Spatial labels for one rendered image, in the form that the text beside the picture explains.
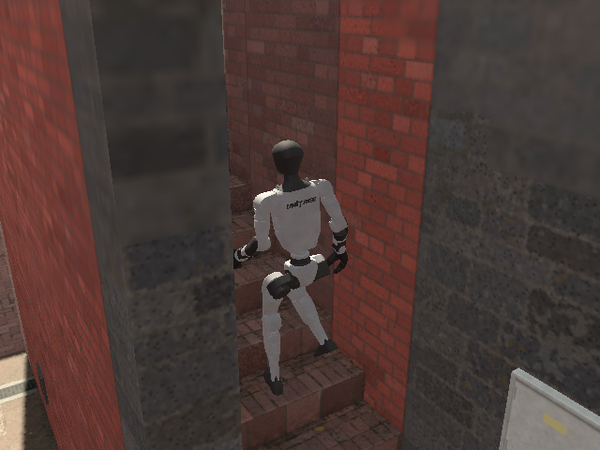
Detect stairs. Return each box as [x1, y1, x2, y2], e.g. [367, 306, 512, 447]
[228, 147, 402, 450]

